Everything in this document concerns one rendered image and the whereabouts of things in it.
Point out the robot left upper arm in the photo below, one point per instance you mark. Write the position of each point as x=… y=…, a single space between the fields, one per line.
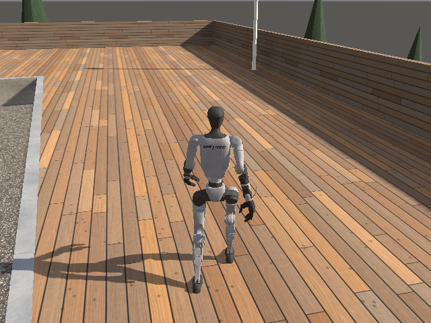
x=191 y=151

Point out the right robot shin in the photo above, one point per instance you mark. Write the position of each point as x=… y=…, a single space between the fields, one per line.
x=230 y=233

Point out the left robot hand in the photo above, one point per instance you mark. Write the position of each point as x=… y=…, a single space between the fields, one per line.
x=193 y=178

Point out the robot left forearm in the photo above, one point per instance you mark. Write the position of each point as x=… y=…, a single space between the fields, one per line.
x=187 y=172

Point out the robot right forearm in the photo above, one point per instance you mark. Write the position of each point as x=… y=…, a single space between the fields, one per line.
x=245 y=185

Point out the right robot hand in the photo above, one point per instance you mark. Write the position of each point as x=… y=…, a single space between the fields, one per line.
x=251 y=208

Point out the robot right upper arm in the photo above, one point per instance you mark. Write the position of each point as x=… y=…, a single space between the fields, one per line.
x=238 y=154

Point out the right robot thigh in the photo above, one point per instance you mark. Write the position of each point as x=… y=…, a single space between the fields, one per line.
x=231 y=199

